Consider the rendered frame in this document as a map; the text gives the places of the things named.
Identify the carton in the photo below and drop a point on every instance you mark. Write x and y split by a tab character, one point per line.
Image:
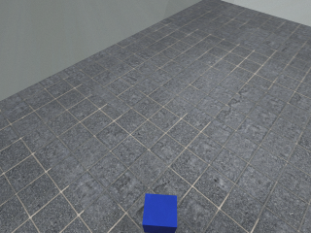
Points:
160	213

